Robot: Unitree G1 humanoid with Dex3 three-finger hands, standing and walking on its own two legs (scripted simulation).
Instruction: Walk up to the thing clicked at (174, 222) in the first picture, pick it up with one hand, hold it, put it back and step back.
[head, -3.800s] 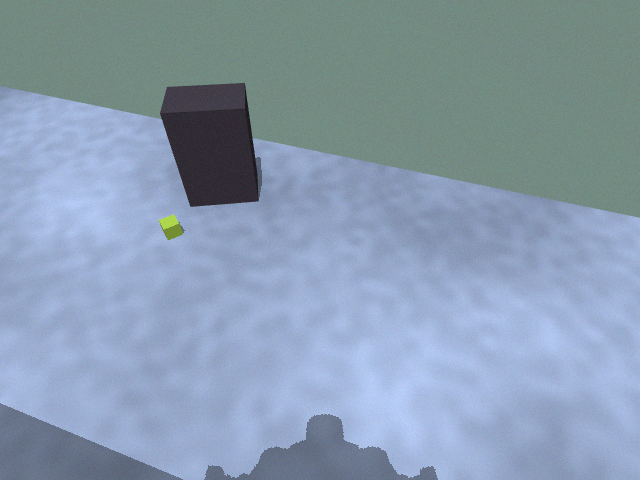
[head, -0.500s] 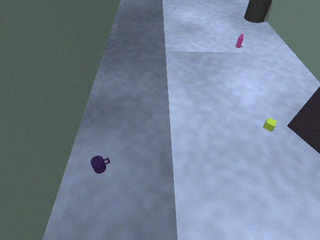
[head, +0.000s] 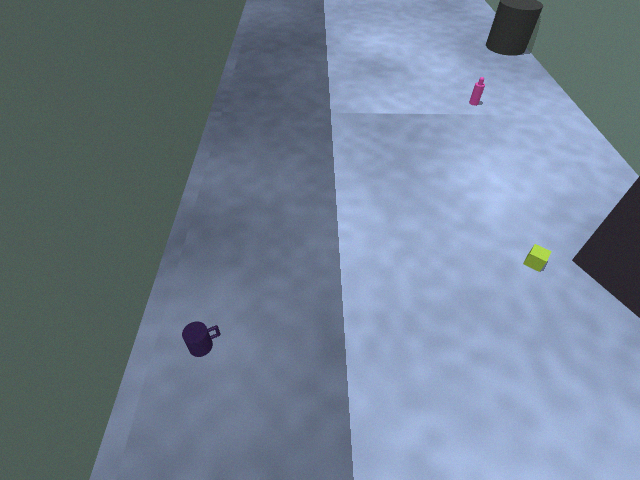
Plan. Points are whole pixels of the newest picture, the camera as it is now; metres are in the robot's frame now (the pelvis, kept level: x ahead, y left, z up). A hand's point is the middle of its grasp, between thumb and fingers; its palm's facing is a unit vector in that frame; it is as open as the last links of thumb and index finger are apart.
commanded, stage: stand
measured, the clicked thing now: (537, 257) +1.07 -0.89 -0.75
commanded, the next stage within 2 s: none
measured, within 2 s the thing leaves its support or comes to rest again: neither
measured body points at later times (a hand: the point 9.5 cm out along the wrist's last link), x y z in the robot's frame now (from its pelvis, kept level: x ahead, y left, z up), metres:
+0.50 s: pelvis +0.00 -0.01 +0.00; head +0.00 -0.01 +0.45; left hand +0.07 +0.30 -0.13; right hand +0.06 -0.31 -0.13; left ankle +0.01 +0.13 -0.74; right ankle +0.03 -0.13 -0.74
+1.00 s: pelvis +0.01 -0.02 +0.00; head +0.01 -0.02 +0.45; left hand +0.09 +0.29 -0.12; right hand +0.08 -0.32 -0.13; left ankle +0.01 +0.13 -0.74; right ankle +0.03 -0.13 -0.74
